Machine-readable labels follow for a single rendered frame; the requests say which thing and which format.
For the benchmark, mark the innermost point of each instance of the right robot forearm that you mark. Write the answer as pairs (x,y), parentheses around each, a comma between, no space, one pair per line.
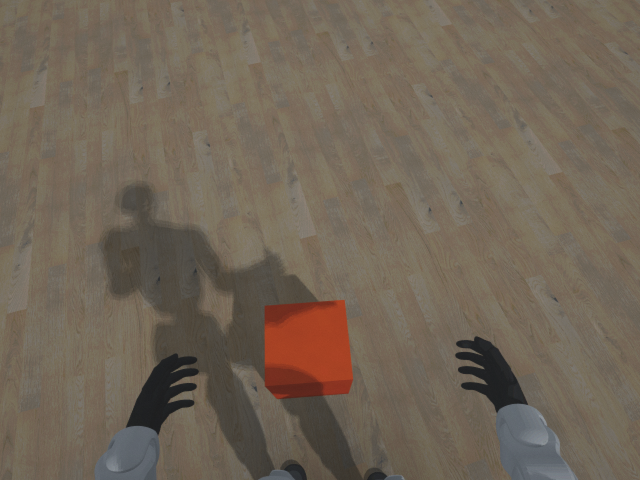
(529,449)

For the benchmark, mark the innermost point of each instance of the robot right hand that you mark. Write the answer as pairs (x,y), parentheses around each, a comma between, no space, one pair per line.
(502,387)

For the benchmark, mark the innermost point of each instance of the left robot forearm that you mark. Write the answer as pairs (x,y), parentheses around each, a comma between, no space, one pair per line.
(132,454)

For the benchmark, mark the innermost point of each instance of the robot left hand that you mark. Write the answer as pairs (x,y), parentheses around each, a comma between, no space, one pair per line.
(152,408)

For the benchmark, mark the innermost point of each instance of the carton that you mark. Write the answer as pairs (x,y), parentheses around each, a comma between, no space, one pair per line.
(307,351)

